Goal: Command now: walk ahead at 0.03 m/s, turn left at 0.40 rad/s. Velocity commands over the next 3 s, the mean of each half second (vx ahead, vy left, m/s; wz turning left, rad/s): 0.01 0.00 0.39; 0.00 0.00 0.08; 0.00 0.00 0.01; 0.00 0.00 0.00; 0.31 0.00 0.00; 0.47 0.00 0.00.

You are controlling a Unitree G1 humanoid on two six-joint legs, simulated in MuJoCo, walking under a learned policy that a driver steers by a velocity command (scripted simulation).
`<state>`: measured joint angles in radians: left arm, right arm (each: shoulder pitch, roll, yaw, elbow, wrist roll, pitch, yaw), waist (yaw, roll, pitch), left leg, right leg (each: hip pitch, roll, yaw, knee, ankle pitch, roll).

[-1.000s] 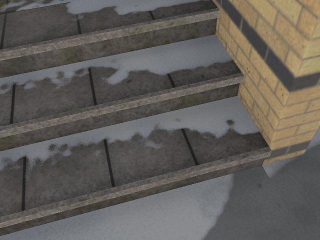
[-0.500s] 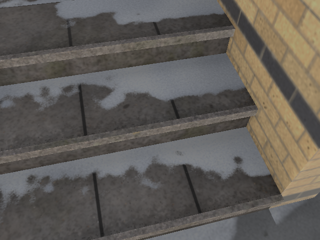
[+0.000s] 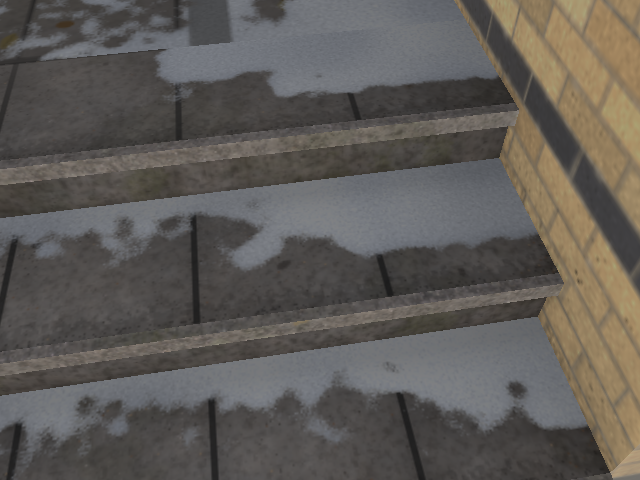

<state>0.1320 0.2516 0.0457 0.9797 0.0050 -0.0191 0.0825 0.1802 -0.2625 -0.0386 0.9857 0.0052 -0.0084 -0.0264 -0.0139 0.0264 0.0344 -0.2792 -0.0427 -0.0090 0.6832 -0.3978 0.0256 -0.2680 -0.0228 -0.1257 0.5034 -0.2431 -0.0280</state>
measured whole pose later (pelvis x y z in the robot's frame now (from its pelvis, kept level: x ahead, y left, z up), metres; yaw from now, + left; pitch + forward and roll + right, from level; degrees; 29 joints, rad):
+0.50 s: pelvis -0.02 +0.07 +0.01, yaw +12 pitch +2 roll -2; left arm 0.10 0.31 0.08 0.94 0.00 0.01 0.07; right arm 0.12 -0.24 -0.04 0.84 -0.02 -0.01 -0.03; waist 0.01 -0.04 0.01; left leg -0.29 -0.04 0.01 0.44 -0.19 0.07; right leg -0.50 -0.04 0.01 0.98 -0.34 0.06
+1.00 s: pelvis -0.01 +0.06 +0.01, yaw +13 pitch -1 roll +0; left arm 0.13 0.23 0.03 1.05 0.01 -0.04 0.03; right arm 0.13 -0.24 -0.05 0.95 -0.01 0.00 -0.02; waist 0.00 0.00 0.03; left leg -0.22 -0.05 -0.01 0.43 -0.20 0.04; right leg -0.16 -0.02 0.00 0.45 -0.27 0.02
